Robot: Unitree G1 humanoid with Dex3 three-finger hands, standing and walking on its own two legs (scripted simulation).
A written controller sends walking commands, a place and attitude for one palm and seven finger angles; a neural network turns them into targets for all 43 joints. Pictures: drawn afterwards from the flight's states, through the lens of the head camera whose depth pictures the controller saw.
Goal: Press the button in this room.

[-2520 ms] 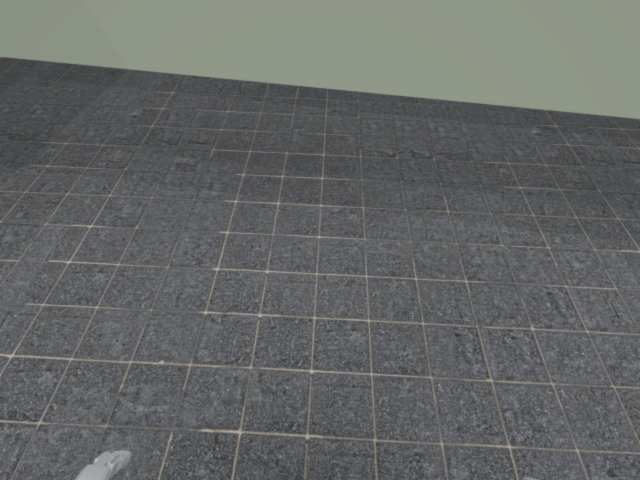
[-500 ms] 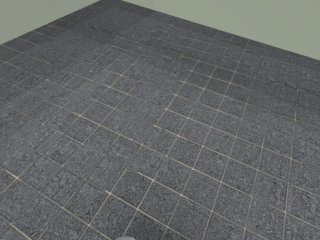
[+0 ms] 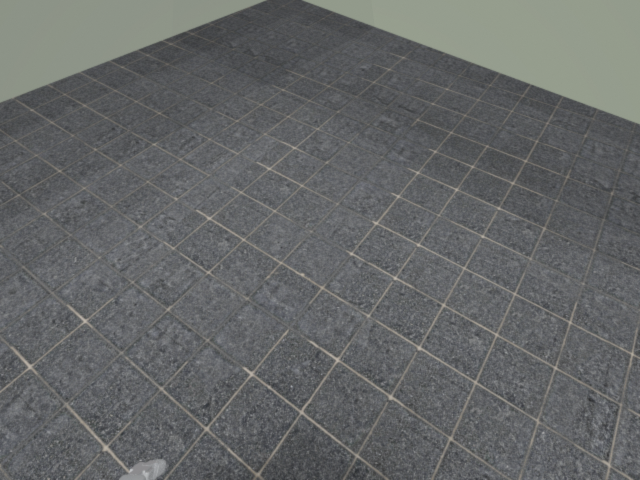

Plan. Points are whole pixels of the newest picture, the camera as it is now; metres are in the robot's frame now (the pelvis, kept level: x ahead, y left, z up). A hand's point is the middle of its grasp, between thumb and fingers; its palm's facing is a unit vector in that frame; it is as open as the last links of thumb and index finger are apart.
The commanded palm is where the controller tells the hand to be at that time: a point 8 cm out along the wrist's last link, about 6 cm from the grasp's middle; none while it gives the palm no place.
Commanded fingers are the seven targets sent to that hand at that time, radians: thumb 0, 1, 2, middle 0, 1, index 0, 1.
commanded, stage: turn or walk to find it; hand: left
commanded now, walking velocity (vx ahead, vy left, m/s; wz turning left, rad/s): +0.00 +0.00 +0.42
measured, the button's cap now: out of the picture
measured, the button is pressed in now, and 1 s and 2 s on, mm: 0 0 0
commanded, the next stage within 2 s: none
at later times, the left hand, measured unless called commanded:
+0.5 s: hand out of the picture -0.04 +0.17 -0.16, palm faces +0.26 -0.93 -0.26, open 7.3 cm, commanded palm none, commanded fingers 0.00 0.90 0.90 -0.20 -0.30 -0.20 -0.30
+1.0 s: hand out of the picture -0.06 +0.24 -0.16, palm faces +0.44 -0.87 -0.24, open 7.4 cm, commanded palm none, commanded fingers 0.00 0.90 0.90 -0.20 -0.30 -0.20 -0.30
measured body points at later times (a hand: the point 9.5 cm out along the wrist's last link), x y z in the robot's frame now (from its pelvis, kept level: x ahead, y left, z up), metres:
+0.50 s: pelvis -0.02 -0.03 +0.00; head +0.01 -0.03 +0.45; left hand -0.05 +0.22 -0.14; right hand +0.09 -0.27 -0.16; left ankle -0.07 +0.11 -0.69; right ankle -0.01 -0.12 -0.74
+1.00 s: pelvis -0.05 +0.01 +0.00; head -0.04 +0.04 +0.45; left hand -0.08 +0.29 -0.14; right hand +0.10 -0.18 -0.13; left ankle -0.07 +0.09 -0.74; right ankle +0.00 -0.15 -0.67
